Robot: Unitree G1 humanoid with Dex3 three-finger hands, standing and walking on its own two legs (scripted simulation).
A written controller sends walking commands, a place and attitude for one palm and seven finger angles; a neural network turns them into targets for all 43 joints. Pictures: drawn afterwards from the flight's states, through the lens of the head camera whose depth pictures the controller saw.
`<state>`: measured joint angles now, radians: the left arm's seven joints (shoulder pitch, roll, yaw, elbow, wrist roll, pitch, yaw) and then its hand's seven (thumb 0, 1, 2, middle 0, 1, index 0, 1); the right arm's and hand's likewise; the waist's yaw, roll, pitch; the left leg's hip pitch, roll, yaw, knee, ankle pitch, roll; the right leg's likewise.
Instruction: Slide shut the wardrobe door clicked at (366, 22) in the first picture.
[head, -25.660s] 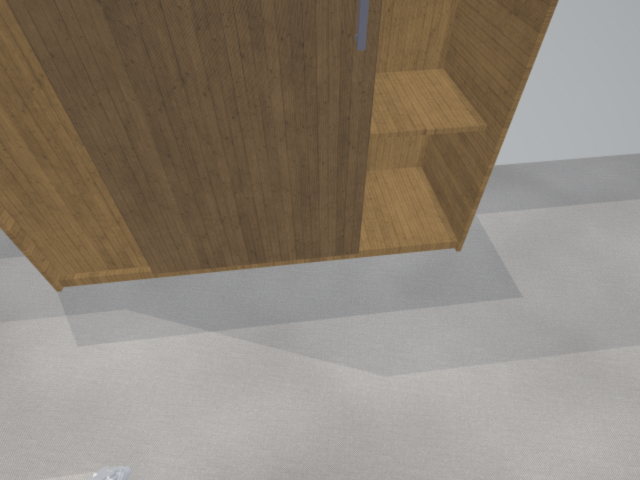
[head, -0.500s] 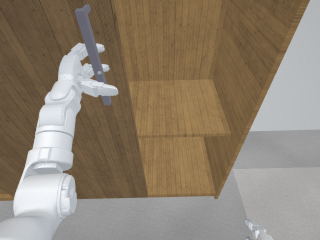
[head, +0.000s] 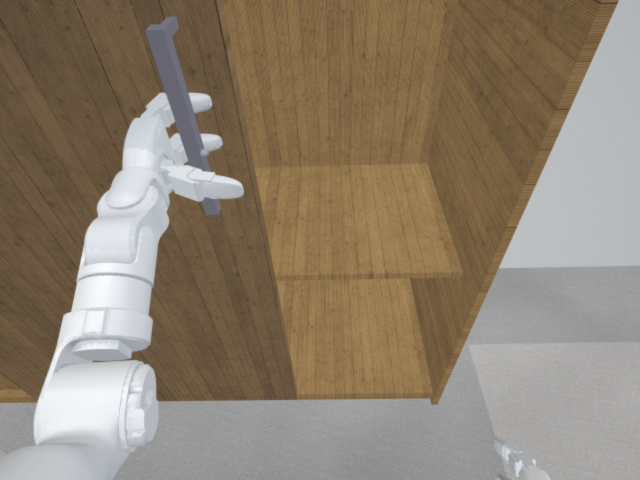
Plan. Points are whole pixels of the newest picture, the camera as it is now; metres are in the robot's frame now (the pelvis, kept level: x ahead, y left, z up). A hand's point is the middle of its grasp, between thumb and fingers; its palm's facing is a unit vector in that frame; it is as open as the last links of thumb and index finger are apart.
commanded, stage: slide the fingers in behind the handle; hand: left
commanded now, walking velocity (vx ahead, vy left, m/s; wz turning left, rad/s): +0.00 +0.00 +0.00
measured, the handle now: (194, 127) +0.49 +0.18 +0.23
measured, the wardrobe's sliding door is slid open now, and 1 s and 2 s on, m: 0.42 0.42 0.42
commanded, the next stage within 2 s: grip the handle and tug to test in 0.40 s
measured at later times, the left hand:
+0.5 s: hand (203, 153) +0.42 +0.15 +0.23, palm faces +0.06 -1.00 -0.01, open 14.2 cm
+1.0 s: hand (201, 151) +0.43 +0.16 +0.23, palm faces +0.06 -1.00 +0.00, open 8.8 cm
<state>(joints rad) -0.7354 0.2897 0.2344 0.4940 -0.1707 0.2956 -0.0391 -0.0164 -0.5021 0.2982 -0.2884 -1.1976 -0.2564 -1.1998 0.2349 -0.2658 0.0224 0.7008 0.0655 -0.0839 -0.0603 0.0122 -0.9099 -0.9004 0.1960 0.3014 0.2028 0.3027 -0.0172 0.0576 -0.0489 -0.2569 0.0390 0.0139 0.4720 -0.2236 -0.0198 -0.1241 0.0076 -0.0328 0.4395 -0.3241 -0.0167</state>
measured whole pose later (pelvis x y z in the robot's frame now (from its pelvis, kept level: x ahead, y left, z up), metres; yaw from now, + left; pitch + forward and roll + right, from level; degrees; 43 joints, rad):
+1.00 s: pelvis +0.00 +0.01 +0.00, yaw -1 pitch +0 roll +0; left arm -0.72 0.29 0.24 0.46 -0.17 0.32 -0.04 -0.01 0.27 0.63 -0.36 -1.30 -0.34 -1.26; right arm 0.22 -0.25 0.03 0.70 0.06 -0.06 -0.06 0.01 -0.91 -0.90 0.20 0.30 0.20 0.30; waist -0.03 0.05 -0.05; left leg -0.24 0.03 0.03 0.46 -0.23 -0.01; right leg -0.11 0.00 -0.02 0.42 -0.32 -0.01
